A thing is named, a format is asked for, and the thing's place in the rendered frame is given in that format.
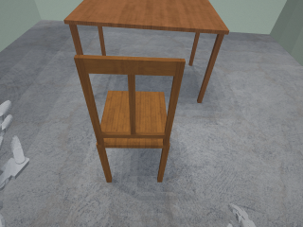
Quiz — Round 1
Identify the chair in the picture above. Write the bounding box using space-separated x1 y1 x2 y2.
74 54 186 183

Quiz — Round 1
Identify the right robot hand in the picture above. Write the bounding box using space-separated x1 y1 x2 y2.
227 203 256 227

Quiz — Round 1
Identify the table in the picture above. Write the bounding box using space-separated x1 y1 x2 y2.
63 0 229 103

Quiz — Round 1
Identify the left robot hand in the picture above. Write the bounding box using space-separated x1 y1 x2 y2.
0 100 29 191

